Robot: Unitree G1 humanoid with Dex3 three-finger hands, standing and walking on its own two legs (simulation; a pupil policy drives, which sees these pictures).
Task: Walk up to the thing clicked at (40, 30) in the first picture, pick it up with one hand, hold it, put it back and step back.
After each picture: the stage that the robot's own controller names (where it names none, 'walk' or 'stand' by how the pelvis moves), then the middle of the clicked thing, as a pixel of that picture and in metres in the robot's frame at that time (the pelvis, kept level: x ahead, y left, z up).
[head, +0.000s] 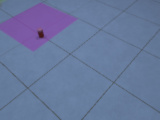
stand; (40, 33) +1.57 +0.53 -0.72
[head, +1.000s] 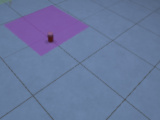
walk; (50, 37) +1.49 +0.30 -0.70
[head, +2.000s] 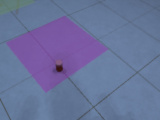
walk; (59, 65) +0.95 +0.20 -0.71
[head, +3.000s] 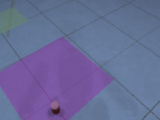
walk; (55, 107) +0.54 +0.21 -0.71
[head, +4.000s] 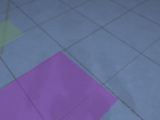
stand; out of the picture +0.33 +0.22 -0.70
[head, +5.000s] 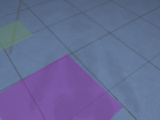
stand; out of the picture +0.32 +0.21 -0.71
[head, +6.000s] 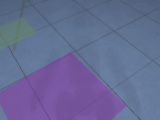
stand; out of the picture +0.32 +0.19 -0.72
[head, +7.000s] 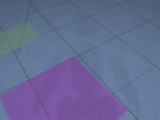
stand; out of the picture +0.34 +0.19 -0.72
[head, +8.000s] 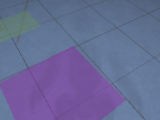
stand; out of the picture +0.39 +0.18 -0.70
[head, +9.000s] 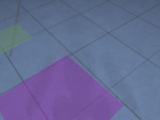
stand; out of the picture +0.34 +0.20 -0.72
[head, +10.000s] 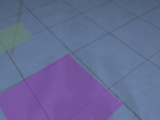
stand; out of the picture +0.36 +0.19 -0.73
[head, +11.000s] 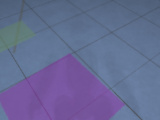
stand; out of the picture +0.36 +0.19 -0.73
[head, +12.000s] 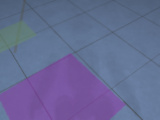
stand; out of the picture +0.36 +0.19 -0.73
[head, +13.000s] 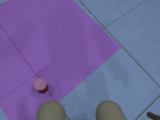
go down; (41, 86) +0.40 +0.20 -0.47
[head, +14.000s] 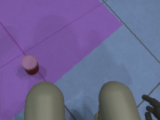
go down; (30, 65) +0.43 +0.22 -0.32
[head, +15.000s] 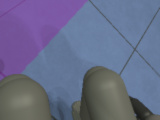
close in; out of the picture +0.41 +0.26 -0.23
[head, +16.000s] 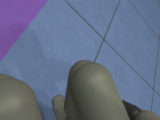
close; out of the picture +0.41 +0.28 -0.22
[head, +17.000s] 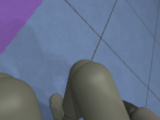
lift; out of the picture +0.40 +0.28 -0.23
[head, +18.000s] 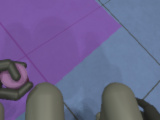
lift; (17, 81) +0.32 +0.23 -0.07
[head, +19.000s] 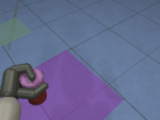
hold; (34, 87) +0.33 +0.17 +0.04
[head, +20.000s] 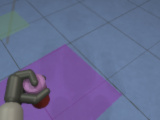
hold; (37, 92) +0.32 +0.17 +0.00
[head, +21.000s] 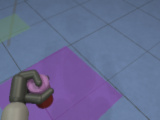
crouch; (41, 92) +0.32 +0.16 +0.00
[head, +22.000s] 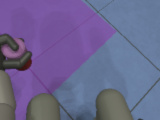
crouch; (18, 55) +0.43 +0.20 -0.09
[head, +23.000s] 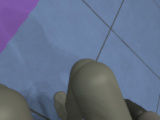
lower; out of the picture +0.42 +0.29 -0.22
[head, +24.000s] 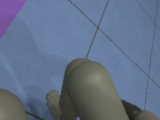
lower; out of the picture +0.44 +0.30 -0.23
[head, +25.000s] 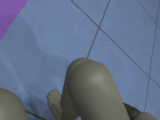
lower; out of the picture +0.44 +0.30 -0.23
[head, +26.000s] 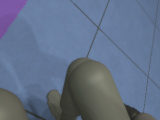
lower; out of the picture +0.44 +0.30 -0.23
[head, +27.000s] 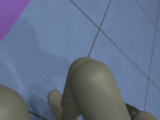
loosen; out of the picture +0.43 +0.28 -0.23
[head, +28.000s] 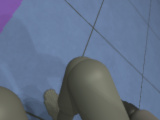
withdraw; out of the picture +0.43 +0.28 -0.23
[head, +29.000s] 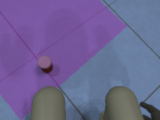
walk; (45, 64) +0.46 +0.19 -0.39
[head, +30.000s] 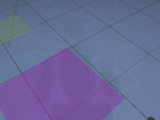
stand; out of the picture +0.39 +0.15 -0.66
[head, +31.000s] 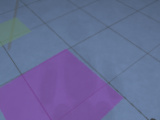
stand; out of the picture +0.40 +0.17 -0.67
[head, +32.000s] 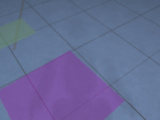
stand; out of the picture +0.40 +0.16 -0.71
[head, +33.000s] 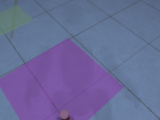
walk; (64, 116) +0.43 +0.14 -0.70
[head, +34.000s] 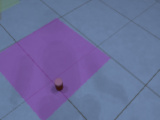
walk; (59, 84) +0.64 +0.17 -0.70
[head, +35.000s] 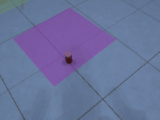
walk; (68, 57) +0.97 +0.19 -0.69
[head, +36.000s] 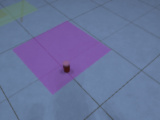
stand; (66, 66) +1.00 +0.18 -0.71
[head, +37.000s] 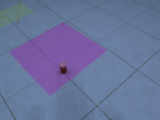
stand; (63, 68) +1.01 +0.20 -0.73
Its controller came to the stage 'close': yes
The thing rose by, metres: 0.71
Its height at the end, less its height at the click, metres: +0.00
